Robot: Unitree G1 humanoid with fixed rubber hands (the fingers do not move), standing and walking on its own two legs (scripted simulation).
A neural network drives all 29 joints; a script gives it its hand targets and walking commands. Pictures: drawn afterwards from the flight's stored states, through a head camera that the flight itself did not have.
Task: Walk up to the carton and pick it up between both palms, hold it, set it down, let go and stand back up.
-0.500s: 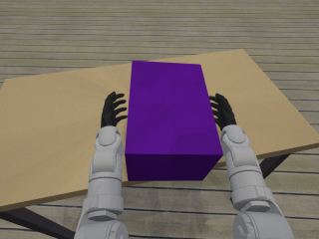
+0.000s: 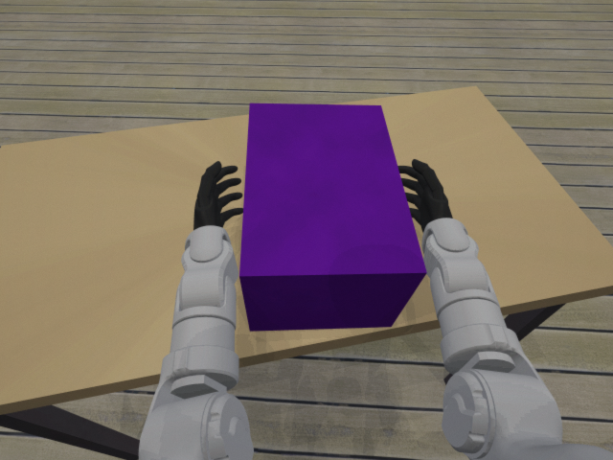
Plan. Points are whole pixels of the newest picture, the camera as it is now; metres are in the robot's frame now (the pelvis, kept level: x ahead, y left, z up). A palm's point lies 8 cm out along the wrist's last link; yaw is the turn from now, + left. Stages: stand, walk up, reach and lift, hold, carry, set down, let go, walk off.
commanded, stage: set down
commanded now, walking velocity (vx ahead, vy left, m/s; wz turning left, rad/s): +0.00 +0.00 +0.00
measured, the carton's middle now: (318, 212) +0.45 +0.01 +0.05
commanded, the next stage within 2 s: none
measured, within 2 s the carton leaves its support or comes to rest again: rests again in 1.34 s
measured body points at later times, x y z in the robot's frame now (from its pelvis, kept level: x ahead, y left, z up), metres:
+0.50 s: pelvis +0.01 +0.00 +0.00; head +0.06 +0.00 +0.45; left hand +0.43 +0.16 +0.08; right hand +0.45 -0.14 +0.08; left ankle -0.04 +0.12 -0.75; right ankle -0.03 -0.09 -0.75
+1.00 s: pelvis +0.00 +0.00 +0.00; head +0.07 +0.00 +0.44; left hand +0.44 +0.16 +0.08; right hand +0.46 -0.14 +0.08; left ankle -0.04 +0.12 -0.75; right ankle -0.03 -0.09 -0.75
